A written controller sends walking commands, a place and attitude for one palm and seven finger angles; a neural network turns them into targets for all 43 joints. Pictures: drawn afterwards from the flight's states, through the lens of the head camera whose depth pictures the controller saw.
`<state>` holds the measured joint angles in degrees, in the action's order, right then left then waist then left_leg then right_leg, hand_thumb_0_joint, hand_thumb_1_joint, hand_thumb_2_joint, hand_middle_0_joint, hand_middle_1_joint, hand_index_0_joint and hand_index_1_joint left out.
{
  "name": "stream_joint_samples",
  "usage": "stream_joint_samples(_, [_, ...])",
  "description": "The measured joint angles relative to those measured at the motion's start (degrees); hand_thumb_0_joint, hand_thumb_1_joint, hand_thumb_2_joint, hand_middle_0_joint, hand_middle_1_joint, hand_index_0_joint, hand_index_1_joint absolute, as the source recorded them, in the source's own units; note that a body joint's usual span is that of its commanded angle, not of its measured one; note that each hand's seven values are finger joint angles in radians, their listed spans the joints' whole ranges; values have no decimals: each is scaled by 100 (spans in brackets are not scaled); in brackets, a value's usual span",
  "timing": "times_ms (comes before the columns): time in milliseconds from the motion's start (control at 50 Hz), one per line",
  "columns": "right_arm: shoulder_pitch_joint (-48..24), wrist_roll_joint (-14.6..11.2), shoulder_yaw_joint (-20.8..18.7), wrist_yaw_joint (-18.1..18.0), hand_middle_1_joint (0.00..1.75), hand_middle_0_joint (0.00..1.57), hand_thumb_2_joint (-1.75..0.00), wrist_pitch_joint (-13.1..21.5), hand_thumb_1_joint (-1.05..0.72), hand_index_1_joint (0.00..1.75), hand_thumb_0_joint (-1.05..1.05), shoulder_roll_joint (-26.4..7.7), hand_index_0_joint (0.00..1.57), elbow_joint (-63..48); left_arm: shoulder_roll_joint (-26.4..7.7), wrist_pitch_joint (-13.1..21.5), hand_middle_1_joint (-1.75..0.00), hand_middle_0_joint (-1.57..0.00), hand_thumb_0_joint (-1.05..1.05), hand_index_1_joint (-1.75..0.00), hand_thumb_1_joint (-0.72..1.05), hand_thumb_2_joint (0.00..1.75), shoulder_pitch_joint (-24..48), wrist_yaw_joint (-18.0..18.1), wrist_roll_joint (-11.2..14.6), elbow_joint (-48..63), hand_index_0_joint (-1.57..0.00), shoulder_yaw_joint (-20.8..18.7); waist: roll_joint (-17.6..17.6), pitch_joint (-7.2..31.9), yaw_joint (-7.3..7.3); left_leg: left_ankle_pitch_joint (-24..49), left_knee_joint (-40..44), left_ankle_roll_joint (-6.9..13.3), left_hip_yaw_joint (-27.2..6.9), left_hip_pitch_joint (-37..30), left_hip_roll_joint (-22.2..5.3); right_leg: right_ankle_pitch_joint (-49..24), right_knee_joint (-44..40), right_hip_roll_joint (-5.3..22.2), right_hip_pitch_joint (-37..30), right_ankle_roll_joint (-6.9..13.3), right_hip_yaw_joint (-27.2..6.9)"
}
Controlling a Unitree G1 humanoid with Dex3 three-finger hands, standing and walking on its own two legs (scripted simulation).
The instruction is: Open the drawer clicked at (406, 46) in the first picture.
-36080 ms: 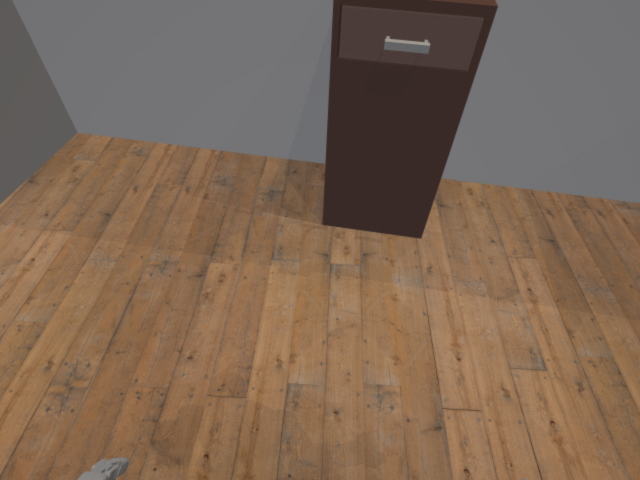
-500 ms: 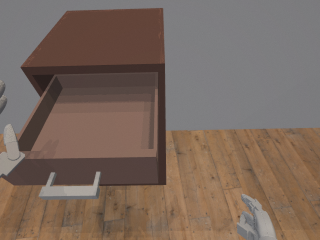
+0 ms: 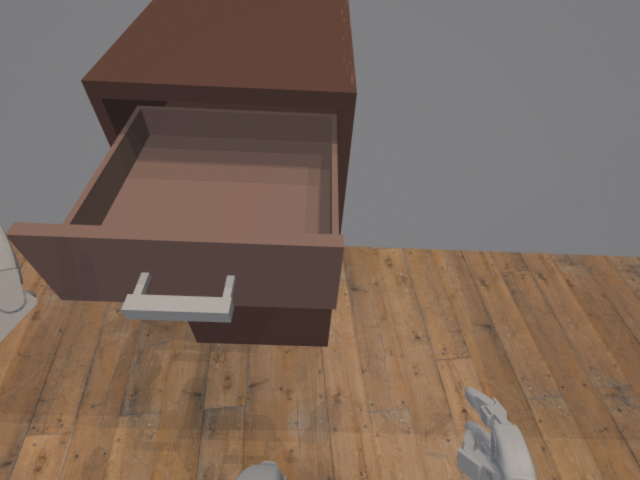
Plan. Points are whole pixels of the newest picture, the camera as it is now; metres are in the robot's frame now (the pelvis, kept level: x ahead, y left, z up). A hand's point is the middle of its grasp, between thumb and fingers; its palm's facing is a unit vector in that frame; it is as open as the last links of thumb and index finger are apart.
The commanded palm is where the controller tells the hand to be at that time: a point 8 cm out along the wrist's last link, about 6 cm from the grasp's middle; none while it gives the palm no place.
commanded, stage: step back with the hand held close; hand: left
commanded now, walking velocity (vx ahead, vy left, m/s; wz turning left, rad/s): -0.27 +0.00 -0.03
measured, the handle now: (183, 294) +0.32 +0.20 +0.06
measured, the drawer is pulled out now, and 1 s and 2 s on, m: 0.30 0.30 0.30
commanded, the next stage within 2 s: stop stepping back and stand still in 0.34 s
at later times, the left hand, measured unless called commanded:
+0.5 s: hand out of the picture +0.08 +0.16 +0.25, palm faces +0.29 -0.78 -0.55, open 7.5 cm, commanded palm +0.01 +0.24 +0.25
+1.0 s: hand out of the picture -0.05 +0.20 +0.26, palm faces +0.52 -0.74 -0.43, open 7.5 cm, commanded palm -0.11 +0.24 +0.25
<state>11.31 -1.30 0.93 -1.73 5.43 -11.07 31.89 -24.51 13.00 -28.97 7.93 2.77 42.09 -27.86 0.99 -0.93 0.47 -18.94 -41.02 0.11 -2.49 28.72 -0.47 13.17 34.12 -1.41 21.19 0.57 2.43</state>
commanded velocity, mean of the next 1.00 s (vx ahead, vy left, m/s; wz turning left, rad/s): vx -0.03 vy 0.04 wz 0.00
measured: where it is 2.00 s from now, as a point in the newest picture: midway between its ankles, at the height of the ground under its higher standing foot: outside the picture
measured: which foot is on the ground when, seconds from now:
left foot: down 0.00-0.42, up 0.44-0.64, down 0.66-1.00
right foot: down 0.00-0.10, up 0.12-0.38, down 0.40-1.00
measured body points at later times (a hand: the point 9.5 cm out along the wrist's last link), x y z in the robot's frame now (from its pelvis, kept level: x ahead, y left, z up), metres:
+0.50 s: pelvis -0.13 -0.03 +0.01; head -0.09 -0.03 +0.45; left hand +0.06 +0.21 +0.28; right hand +0.04 -0.26 -0.08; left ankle -0.03 +0.09 -0.69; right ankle -0.15 -0.12 -0.72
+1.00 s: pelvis -0.23 -0.04 +0.01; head -0.27 -0.04 +0.46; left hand -0.09 +0.24 +0.28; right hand -0.07 -0.27 -0.07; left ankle -0.18 +0.09 -0.72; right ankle -0.18 -0.12 -0.72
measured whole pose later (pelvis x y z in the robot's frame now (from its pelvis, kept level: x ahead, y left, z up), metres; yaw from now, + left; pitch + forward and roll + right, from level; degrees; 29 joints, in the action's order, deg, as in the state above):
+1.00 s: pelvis -0.23 -0.04 +0.01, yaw +1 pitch -3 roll +0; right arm 15.0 -1.0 0.6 -2.1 5.9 -11.0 33.7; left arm -25.9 11.6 -27.9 9.7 1.4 37.0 -27.1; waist -0.1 2.8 -1.0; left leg -15.0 -33.6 0.4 0.8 17.8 -1.3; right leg 19.5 34.8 -1.2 17.4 1.6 5.1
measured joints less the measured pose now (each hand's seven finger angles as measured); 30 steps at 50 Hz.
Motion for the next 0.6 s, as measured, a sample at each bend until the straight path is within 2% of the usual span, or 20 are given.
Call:
stream_joint_samples(40, [37,35,-8,-9,30,21,-90,-39,-90,30,1,-43,20,154,59,-23,-30,-21,1,-30,88,90,51,14,-22,70,-21,127,-64,40,-16,-156,-273,-20,61,-103,35,-18,49,57,56,-18,13])
stream_joint_samples(60, [73,46,-8,-21,30,21,-90,-70,-90,30,1,-68,20,198,54,-41,-30,-21,1,-30,88,90,70,20,-23,108,-21,154,-86,81,-42,-159,-123,-20,85,-268,25,-21,82,78,106,-38,33])
stream_joint_samples(100, [101,54,-28,-58,30,21,-90,-121,-90,30,1,-78,20,211,-19,-52,-30,-21,1,-30,88,90,164,38,-17,130,-21,103,-175,56,-99,509,236,58,104,-333,62,94,254,140,262,-84,47])
stream_joint_samples(180, [52,138,-78,-18,30,21,-90,-29,-90,30,1,73,20,155,-143,-32,-30,-21,1,-30,88,90,211,111,-16,13,-21,-208,-222,-109,-69,779,413,143,204,-237,-29,1270,1794,-72,730,-81,-200])
stream_joint_samples(240, [34,156,-59,90,30,21,-90,93,-90,30,1,172,20,154,-163,-60,-30,-21,1,-30,88,90,96,127,38,110,-21,-288,-157,-120,-55,1032,704,105,219,-195,-190,1444,2207,-145,620,-130,-173])
stream_joint_samples(300, [-46,139,4,170,30,21,-90,152,-90,30,1,219,20,177,-156,-59,-30,-21,1,-30,88,90,-53,86,90,300,-21,-235,-152,-88,-13,1254,884,39,321,-97,-332,1455,1651,-80,188,-173,-97])
stream_joint_samples(380, [-245,145,81,191,30,21,-90,207,-90,30,1,218,20,157,-287,-39,-30,-21,1,-30,88,90,-9,-20,154,379,-21,-185,-153,-111,-35,1549,961,-79,381,186,-407,1120,377,-43,-532,-136,-45])
stream_joint_samples(420, [-405,117,55,187,30,21,-90,182,-90,30,1,117,20,186,-243,17,-30,-21,1,-30,88,90,112,-129,175,309,-21,-97,157,-291,-90,1658,952,-127,188,289,-569,806,-32,-255,-689,33,136])
stream_joint_samples(440, [-439,100,34,179,30,21,-90,135,-90,30,1,87,20,227,-269,38,-30,-21,1,-30,88,90,100,-174,174,286,-21,-78,255,-361,-139,1340,864,-142,82,318,-583,708,-131,-323,-733,124,218])
stream_joint_samples(480, [-365,-17,-19,158,30,21,-90,18,-90,30,1,81,20,320,-403,96,-30,-21,1,-30,88,90,-86,-208,181,280,-21,-86,120,-283,-137,275,-239,-186,-10,486,-284,601,-183,-207,-673,227,206])
stream_joint_samples(520, [-227,-59,-62,105,30,21,-90,-141,-90,30,1,70,20,351,-438,100,-30,-21,1,-30,88,90,-431,-187,148,299,-21,-198,-99,-78,-126,-200,-1303,-197,86,494,0,497,-253,-39,-579,256,103])
stream_joint_samples(560, [-84,-55,-88,16,30,21,-90,-292,-90,30,1,42,20,288,-417,57,-30,-21,1,-30,88,90,-729,-125,103,225,-21,-319,-243,124,-141,-293,-1207,-165,270,103,88,370,-357,72,-516,256,21])
stream_joint_samples(600, [37,-46,-110,-77,30,21,-90,-320,-90,30,1,-40,20,205,-374,1,-30,-21,1,-30,88,90,-827,-39,67,40,-21,-357,-261,278,-174,-201,-404,-95,355,-486,77,281,-396,109,-437,251,27])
